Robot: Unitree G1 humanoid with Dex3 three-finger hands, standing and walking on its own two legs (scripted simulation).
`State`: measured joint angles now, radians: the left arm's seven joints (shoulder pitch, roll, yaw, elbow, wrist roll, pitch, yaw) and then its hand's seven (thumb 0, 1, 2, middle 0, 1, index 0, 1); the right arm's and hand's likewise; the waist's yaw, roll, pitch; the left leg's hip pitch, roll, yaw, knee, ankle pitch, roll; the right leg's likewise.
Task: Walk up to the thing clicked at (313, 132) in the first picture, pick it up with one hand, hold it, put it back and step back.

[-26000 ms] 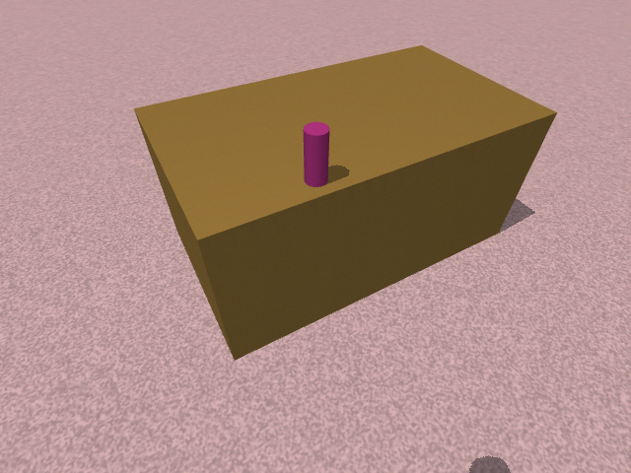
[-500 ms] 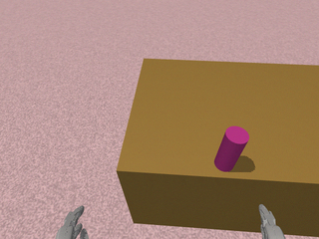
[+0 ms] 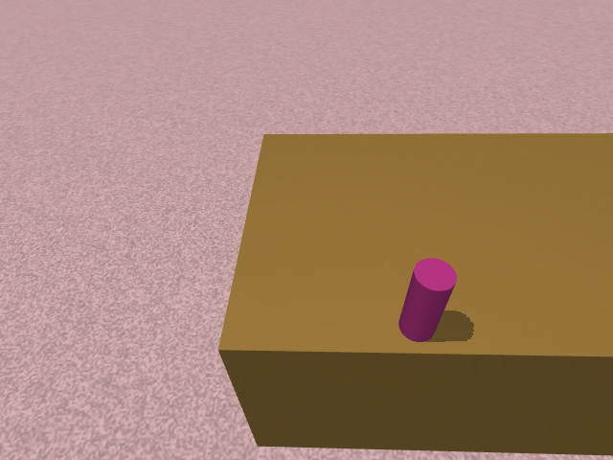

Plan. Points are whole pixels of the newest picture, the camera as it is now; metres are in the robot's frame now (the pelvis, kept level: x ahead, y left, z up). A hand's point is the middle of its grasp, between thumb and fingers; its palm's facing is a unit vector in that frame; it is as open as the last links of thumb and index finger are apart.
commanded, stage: stand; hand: right
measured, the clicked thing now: (425, 302) +0.42 -0.19 -0.07
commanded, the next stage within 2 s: none
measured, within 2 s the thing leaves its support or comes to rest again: neither
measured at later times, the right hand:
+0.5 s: hand out of the picture +0.03 -0.24 -0.13, palm faces +0.00 +0.94 -0.34, open 8.3 cm
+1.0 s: hand out of the picture +0.06 -0.24 -0.13, palm faces -0.01 +0.94 -0.33, open 7.3 cm
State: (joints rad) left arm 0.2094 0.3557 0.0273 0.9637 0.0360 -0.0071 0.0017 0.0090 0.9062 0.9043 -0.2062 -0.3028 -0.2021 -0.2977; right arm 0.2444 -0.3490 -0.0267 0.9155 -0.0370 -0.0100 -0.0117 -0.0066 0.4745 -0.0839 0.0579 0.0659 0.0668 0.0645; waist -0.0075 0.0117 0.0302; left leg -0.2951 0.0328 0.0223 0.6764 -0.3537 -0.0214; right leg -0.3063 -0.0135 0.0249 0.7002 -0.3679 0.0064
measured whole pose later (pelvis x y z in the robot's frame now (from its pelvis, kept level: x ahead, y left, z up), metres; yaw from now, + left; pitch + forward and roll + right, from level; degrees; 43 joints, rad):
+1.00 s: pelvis +0.00 +0.01 +0.03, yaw +0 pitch -3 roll +0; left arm 0.13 0.34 0.00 1.16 0.02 -0.01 0.00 0.00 0.91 0.90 -0.21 -0.30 -0.20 -0.30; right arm 0.11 -0.33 0.00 1.16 -0.01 -0.01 0.00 0.00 -0.91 -0.90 0.20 0.30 0.21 0.30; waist -0.01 -0.01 0.07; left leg -0.12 0.03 0.04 0.35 -0.18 -0.01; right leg -0.13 -0.02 0.03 0.36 -0.18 0.03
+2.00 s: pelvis +0.01 +0.01 +0.03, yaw +0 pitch -3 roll +0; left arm 0.12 0.35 0.01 1.13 0.02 0.00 0.00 0.00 0.91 0.90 -0.21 -0.30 -0.20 -0.30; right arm 0.11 -0.34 -0.01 1.15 -0.01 -0.01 0.00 0.01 -0.91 -0.90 0.20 0.30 0.21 0.30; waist -0.01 -0.01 0.06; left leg -0.09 0.02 0.04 0.32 -0.18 -0.01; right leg -0.10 -0.02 0.03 0.33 -0.18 0.03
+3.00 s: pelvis -0.07 +0.04 +0.00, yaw +0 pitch -2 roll +0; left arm 0.02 0.41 0.06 0.87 0.02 0.07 0.02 0.01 0.91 0.90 -0.21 -0.30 -0.20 -0.30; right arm 0.14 -0.37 -0.06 0.96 -0.03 0.03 0.01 0.00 -0.91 -0.90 0.20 0.30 0.21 0.30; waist -0.01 -0.07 0.20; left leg -0.27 -0.04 -0.01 0.69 -0.39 0.04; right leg -0.46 0.00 0.14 0.82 -0.43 0.00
